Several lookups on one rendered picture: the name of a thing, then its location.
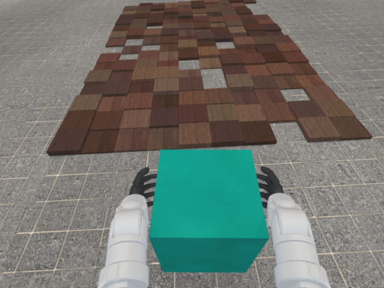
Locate right robot hand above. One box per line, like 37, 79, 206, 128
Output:
256, 166, 284, 209

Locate robot left forearm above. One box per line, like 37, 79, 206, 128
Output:
97, 194, 149, 288

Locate carton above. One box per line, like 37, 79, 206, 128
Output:
149, 149, 269, 273

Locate left robot hand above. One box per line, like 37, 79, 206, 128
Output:
129, 167, 157, 207

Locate robot right forearm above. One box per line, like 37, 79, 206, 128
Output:
267, 193, 331, 288

